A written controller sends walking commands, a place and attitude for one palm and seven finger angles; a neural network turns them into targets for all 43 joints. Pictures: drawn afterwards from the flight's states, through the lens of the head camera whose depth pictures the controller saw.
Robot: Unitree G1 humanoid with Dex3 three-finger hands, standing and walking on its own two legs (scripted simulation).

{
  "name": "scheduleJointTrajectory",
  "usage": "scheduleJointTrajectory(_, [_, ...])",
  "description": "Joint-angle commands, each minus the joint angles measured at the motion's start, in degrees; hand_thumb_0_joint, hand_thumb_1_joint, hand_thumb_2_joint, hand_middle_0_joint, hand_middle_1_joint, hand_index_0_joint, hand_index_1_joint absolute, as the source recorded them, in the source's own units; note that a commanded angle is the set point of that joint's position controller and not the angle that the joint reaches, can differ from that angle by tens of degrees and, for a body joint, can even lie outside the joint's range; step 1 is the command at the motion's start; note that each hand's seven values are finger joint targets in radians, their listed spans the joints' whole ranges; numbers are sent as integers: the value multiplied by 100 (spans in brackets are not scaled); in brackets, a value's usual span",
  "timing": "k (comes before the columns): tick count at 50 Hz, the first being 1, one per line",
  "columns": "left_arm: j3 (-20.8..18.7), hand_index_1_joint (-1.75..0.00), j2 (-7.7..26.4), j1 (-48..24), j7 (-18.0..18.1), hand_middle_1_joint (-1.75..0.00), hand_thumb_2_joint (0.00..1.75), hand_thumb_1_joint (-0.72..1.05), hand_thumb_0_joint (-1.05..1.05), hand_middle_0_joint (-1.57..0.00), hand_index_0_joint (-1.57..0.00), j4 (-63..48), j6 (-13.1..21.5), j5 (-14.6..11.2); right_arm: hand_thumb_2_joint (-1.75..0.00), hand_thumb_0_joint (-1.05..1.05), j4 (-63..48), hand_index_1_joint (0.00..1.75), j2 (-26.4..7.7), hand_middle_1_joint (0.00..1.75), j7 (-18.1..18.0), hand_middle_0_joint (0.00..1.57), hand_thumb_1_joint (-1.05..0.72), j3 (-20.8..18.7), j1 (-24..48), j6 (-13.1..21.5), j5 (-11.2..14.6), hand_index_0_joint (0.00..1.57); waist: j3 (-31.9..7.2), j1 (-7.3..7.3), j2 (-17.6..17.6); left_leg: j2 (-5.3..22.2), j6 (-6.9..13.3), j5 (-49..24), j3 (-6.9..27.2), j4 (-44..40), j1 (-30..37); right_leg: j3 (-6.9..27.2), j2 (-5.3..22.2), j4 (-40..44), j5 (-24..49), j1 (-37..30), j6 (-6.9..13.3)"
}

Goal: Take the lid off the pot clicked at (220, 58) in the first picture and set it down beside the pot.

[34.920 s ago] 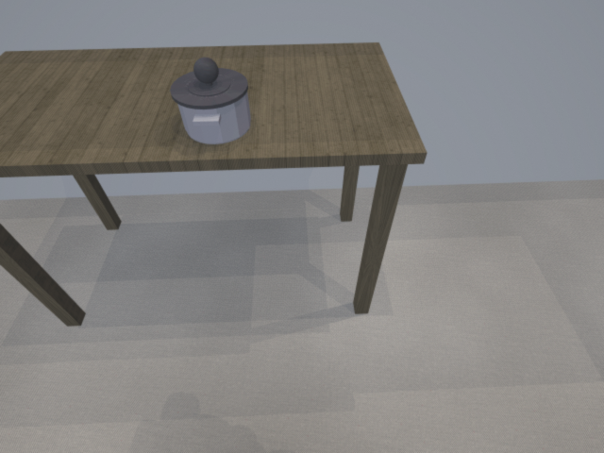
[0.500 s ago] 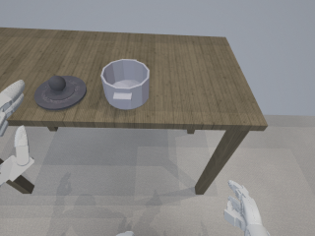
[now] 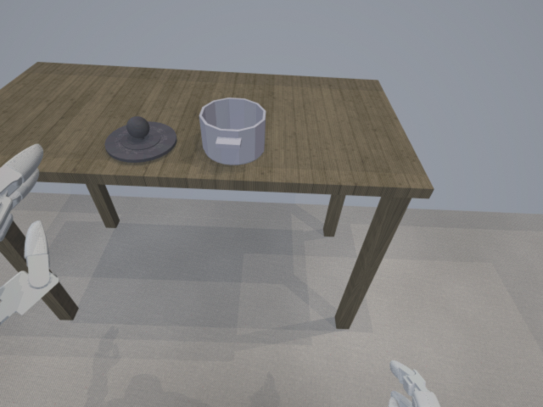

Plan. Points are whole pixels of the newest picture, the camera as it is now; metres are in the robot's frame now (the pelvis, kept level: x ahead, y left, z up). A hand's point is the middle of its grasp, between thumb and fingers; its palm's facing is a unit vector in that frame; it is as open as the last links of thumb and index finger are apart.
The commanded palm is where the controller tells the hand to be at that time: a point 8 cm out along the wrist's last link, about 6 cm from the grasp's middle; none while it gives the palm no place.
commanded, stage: stop stepping back and stand still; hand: left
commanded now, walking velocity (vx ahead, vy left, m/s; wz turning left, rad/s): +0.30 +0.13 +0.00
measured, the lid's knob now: (138, 127) +0.69 +0.34 +0.05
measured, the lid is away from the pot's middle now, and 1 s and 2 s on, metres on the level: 0.22 0.22 0.22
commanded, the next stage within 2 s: let the arm hang, fingers relaxed in 1.18 s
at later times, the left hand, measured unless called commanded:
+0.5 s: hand out of the picture +0.12 +0.26 +0.22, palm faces +0.47 -0.81 -0.34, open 7.4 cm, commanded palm +0.07 +0.30 +0.22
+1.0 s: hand out of the picture -0.07 +0.23 -0.18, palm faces +0.14 -0.98 -0.17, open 7.0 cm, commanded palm none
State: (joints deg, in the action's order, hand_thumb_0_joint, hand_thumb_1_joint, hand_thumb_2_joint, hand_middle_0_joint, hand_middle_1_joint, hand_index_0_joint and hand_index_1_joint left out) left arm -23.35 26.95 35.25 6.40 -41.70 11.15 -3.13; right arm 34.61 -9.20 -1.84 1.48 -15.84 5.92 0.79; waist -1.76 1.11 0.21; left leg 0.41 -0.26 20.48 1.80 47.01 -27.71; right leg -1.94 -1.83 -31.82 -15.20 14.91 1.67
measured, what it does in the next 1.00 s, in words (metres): steps on the spot: left foot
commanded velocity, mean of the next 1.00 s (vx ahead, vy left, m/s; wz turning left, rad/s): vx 0.07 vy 0.01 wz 0.00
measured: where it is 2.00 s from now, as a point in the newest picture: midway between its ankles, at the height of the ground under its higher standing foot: outside the picture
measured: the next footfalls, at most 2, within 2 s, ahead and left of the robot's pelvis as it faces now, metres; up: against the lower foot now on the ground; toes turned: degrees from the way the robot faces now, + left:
left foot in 0.14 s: +0.01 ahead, +0.14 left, +0.00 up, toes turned +7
right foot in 1.16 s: +0.01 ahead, -0.11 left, +0.00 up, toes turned +7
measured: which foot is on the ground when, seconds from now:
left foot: up 0.00-0.12, down 0.14-1.00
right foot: down 0.00-0.88, up 0.90-1.00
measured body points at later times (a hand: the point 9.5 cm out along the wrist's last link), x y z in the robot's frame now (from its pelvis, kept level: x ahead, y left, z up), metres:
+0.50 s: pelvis -0.05 +0.01 +0.00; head -0.09 +0.03 +0.45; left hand +0.09 +0.30 +0.23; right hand +0.10 -0.22 -0.07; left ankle -0.04 +0.13 -0.72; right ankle +0.00 -0.09 -0.73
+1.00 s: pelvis -0.04 +0.04 +0.00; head +0.00 +0.08 +0.45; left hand -0.08 +0.28 -0.16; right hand -0.03 -0.20 -0.13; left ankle -0.03 +0.13 -0.73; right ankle -0.05 -0.10 -0.69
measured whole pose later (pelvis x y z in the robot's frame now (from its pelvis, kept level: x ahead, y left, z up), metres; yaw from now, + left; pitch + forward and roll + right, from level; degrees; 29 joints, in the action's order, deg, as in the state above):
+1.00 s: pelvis -0.04 +0.04 +0.00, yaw +6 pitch +0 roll -2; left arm -2.8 12.9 18.9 0.7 57.1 -3.4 0.0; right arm 54.7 -8.5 -2.0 -1.5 -21.4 0.0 -1.3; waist 4.9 0.4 3.1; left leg 0.2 2.7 16.2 -1.6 32.8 -16.5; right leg 1.8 -1.5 -50.4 -27.8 21.1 0.8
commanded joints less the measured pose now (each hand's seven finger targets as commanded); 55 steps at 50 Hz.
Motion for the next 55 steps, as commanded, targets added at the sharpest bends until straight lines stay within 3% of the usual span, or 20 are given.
scheduleJointTrajectory(1, [-496, -30, 488, -1060, 194, -30, 90, 90, 0, -20, -20, 264, 167, -94, -90, 0, -824, 30, -843, 30, -202, 20, -90, -353, 772, 83, 33, 20, 382, 216, 810, 255, 167, 224, 266, 950, 1202, 1539, 1820, 2186, -2644, 2450, 459])
scheduleJointTrajectory(5, [-231, -30, 354, -1739, 170, -30, 90, 90, 0, -20, -20, 364, 302, -1, -90, 0, -872, 30, -986, 30, -308, 20, -90, -281, 923, 311, 73, 20, 630, 121, 113, 278, 459, 876, -62, -2233, 1089, 672, 1099, 1141, -2301, 1264, 155])
scheduleJointTrajectory(10, [-611, -30, 568, -690, 185, -30, 90, 90, 0, -20, -20, -620, 284, 37, -90, 0, -1098, 30, -925, 30, -203, 20, -90, -311, 929, 500, 106, 20, 81, -30, -1618, 1206, 896, 2866, 1504, -3721, -277, -150, 10, -1210, -927, -230, -256])
scheduleJointTrajectory(12, [-567, -30, 555, -514, 180, -30, 90, 90, 0, -20, -20, -636, 268, 70, -90, 0, -1070, 30, -978, 30, -136, 20, -90, -303, 949, 544, 48, 20, 263, -134, -955, 1071, 775, 2234, 1140, -3257, -644, -108, 54, -427, -691, -842, -210])
scheduleJointTrajectory(14, [-674, -30, 777, -689, 183, -30, 90, 90, 0, -20, -20, -587, 317, 128, -90, 0, -1014, 30, -1032, 30, -153, 20, -90, -350, 981, 585, -2, 20, 399, -153, -38, 424, 487, 1646, 435, -1877, -792, 615, 424, 744, -1193, -956, 38])
scheduleJointTrajectory(16, [-752, -30, 891, -1016, 210, -30, 90, 90, 0, -20, -20, -472, 401, 144, -90, 0, -867, 30, -952, 30, -148, 20, -90, -463, 791, 528, -19, 20, 251, -130, 1206, -157, 284, 772, -242, 964, -573, 3338, 2051, 2428, -3277, 3, 773])
scheduleJointTrajectory(17, [-704, -30, 803, -1174, 174, -30, 90, 90, 0, -20, -20, -380, 470, 131, -90, 0, -728, 30, -1001, 30, -120, 20, -90, -483, 649, 492, -73, 20, 227, -8, 800, -32, 277, 380, -7, 1623, -457, 3303, 2163, 2416, -2657, 244, 937])
scheduleJointTrajectory(23, [-361, -30, 385, -1432, 152, -30, 90, 90, 0, -20, -20, -155, 436, 75, -90, 0, -812, 30, -808, 30, -251, 20, -90, -291, 688, 408, -32, 20, 215, 110, 346, 127, 434, 390, -441, -1598, 1823, 1122, 1395, 1580, -2468, 1387, 418])
scheduleJointTrajectory(26, [-418, -30, 469, -1514, 197, -30, 90, 90, 0, -20, -20, -722, 525, 79, -90, 0, -963, 30, -1020, 30, -224, 20, -90, -343, 844, 574, 12, 20, -99, -5, -1530, 1440, 948, 1214, 1451, -3309, 1494, -96, -46, -1479, -1113, 909, -225])
scheduleJointTrajectory(28, [-524, -30, 440, -1303, 227, -30, 90, 90, 0, -20, -20, -480, 410, 68, -90, 0, -918, 30, -823, 30, -156, 20, -90, -322, 770, 679, 16, 20, 371, 43, -1309, 1562, 1062, 1873, 1875, -3764, 407, 302, 110, -2040, -1154, 803, -241])
scheduleJointTrajectory(29, [1732, -30, -773, -1619, -412, -30, 90, 90, 0, -20, -20, 4220, -505, 637, -90, 0, 528, 30, -1918, 30, 180, 20, -90, -928, 869, 912, -153, 20, 679, 552, -1403, 1268, 945, -524, 1952, -2786, 729, 476, 275, -2223, -958, 1893, -165])
scheduleJointTrajectory(33, [1622, -30, -1079, -1256, -604, -30, 90, 90, 0, -20, -20, 5408, -1069, 574, -90, 0, 399, 30, -1273, 30, 130, 20, -90, -635, 252, -130, -255, 20, -382, -196, 944, 892, 703, -3286, 997, -1443, 1197, 333, 188, -408, -66, 169, -19])
scheduleJointTrajectory(35, [1596, -30, -411, -1598, -550, -30, 90, 90, 0, -20, -20, 6124, -1053, 572, -90, 0, 548, 30, -994, 30, 173, 20, -90, -655, 194, -215, -90, 20, -196, -146, 1828, -196, 147, -632, -145, -221, 51, 2083, 1625, 808, 1781, -746, 651])
scheduleJointTrajectory(36, [1689, -30, -197, -2091, -581, -30, 90, 90, 0, -20, -20, 6356, -1099, 555, -90, 0, 642, 30, -977, 30, 199, 20, -90, -663, 21, -386, -67, 20, 265, 88, 1022, -241, 101, 721, -135, 125, 458, 2195, 1974, 1333, 236, 274, 945])
scheduleJointTrajectory(37, [1698, -30, -315, -2142, -560, -30, 90, 90, 0, -20, -20, 6619, -1142, 552, -90, 0, 577, 30, -858, 30, 221, 20, -90, -640, 89, -458, -175, 20, 643, 12, 566, -269, 153, 657, -252, 456, 123, 2313, 1691, 1277, 494, 255, 976])
scheduleJointTrajectory(39, [1768, -30, -529, -2419, -421, -30, 90, 90, 0, -20, -20, 7309, -1101, 516, -90, 0, 670, 30, -860, 30, 165, 20, -90, -655, 134, -540, -197, 20, 505, 42, 2210, 25, 220, 659, 34, 768, -80, 2097, 1582, 1152, 1765, -106, 1025])
scheduleJointTrajectory(42, [1863, -30, -611, -2477, -445, -30, 90, 90, 0, -20, -20, 8147, -1099, 413, -90, 0, 1245, 30, -749, 30, 143, 20, -90, -553, -549, -500, -171, 20, 109, 343, -386, 363, 288, -1040, 275, -1861, 1776, 1357, 996, 21, 1191, 666, 486])
scheduleJointTrajectory(44, [2017, -30, -995, -1997, -545, -30, 90, 90, 0, -20, -20, 8571, -1154, 292, -90, 0, 1275, 30, -1191, 30, 50, 20, -90, -573, -541, -444, -234, 20, 179, 102, -2344, 1683, 1093, -1548, 2143, -3139, 1801, 255, 18, -1436, -1447, 1211, -95])
scheduleJointTrajectory(49, [2100, -30, -1215, -2102, -622, -30, 90, 90, 0, -20, -20, 9377, -1130, 298, -90, 0, 1733, 30, -787, 30, -102, 20, -90, -489, -668, -417, -203, 20, -55, 11, -674, 1462, 1190, -3099, 1145, -2813, 2119, 476, 273, -1786, -1299, 1041, -113])
scheduleJointTrajectory(55, [2266, -30, -1249, -1643, -557, -30, 90, 90, 0, -20, -20, 9930, -1171, 329, -90, 0, 2190, 30, -595, 30, -63, 20, -90, -457, -794, -529, -108, 20, 178, -112, -308, 789, 511, -653, 405, -2815, 1024, 396, 324, 796, 77, -662, -64])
